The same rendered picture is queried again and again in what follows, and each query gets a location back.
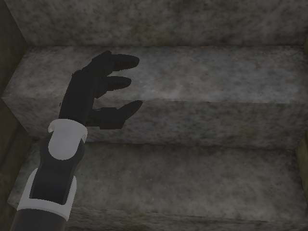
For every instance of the robot left forearm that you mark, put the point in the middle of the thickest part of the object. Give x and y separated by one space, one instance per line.
48 196

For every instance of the left robot hand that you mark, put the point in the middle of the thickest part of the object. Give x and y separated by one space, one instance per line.
93 82

